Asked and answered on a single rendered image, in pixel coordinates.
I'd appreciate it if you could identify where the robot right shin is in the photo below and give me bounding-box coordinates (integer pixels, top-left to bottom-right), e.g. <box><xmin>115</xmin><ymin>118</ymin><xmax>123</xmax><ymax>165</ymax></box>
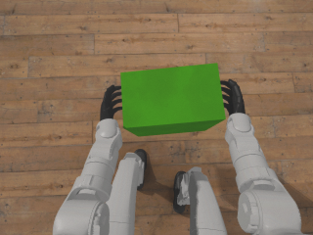
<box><xmin>177</xmin><ymin>166</ymin><xmax>207</xmax><ymax>206</ymax></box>

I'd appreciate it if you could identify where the left robot forearm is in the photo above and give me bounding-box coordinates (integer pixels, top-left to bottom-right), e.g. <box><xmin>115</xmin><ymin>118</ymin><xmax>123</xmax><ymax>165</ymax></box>
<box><xmin>53</xmin><ymin>118</ymin><xmax>123</xmax><ymax>235</ymax></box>

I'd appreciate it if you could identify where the left robot upper arm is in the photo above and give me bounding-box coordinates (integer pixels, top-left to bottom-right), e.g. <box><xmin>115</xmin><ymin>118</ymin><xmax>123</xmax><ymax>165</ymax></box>
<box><xmin>53</xmin><ymin>199</ymin><xmax>110</xmax><ymax>235</ymax></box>

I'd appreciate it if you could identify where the robot left hand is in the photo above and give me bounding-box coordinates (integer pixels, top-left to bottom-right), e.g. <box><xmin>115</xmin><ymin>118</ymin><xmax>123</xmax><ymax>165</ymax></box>
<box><xmin>100</xmin><ymin>85</ymin><xmax>122</xmax><ymax>120</ymax></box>

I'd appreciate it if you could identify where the right robot forearm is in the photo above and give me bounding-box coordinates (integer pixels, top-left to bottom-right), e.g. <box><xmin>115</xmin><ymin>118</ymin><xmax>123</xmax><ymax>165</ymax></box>
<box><xmin>224</xmin><ymin>113</ymin><xmax>301</xmax><ymax>229</ymax></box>

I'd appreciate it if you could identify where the carton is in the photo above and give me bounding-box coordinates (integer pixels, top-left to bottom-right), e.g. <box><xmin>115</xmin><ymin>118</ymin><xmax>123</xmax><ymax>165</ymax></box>
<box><xmin>120</xmin><ymin>63</ymin><xmax>226</xmax><ymax>137</ymax></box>

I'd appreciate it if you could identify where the robot right hand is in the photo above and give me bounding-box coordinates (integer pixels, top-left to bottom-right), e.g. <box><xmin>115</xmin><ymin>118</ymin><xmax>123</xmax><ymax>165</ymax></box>
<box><xmin>220</xmin><ymin>79</ymin><xmax>246</xmax><ymax>116</ymax></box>

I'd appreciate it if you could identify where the robot left foot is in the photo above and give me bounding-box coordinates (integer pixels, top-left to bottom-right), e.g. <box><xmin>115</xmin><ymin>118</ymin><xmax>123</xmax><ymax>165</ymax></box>
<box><xmin>134</xmin><ymin>149</ymin><xmax>147</xmax><ymax>190</ymax></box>

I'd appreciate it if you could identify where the right robot upper arm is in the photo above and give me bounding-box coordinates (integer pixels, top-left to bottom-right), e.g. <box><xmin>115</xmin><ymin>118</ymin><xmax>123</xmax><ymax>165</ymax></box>
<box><xmin>237</xmin><ymin>189</ymin><xmax>311</xmax><ymax>235</ymax></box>

